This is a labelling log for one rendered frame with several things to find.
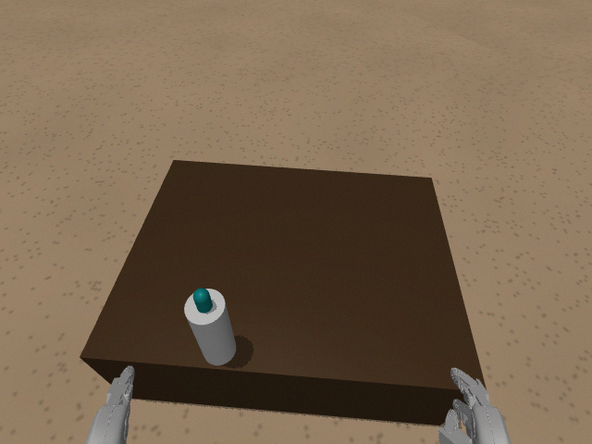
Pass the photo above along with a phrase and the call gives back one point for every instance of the right robot hand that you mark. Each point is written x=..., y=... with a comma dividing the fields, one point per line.
x=484, y=423

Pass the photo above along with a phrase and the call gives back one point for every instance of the bottle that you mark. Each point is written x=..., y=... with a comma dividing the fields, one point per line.
x=207, y=314

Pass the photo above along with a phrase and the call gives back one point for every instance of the left robot hand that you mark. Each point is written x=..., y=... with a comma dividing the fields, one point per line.
x=110, y=425

